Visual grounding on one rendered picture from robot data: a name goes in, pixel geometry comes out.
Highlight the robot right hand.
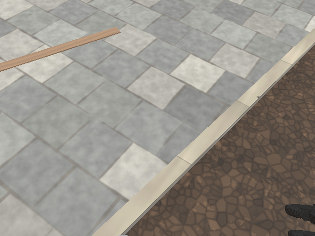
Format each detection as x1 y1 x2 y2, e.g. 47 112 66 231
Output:
284 204 315 236

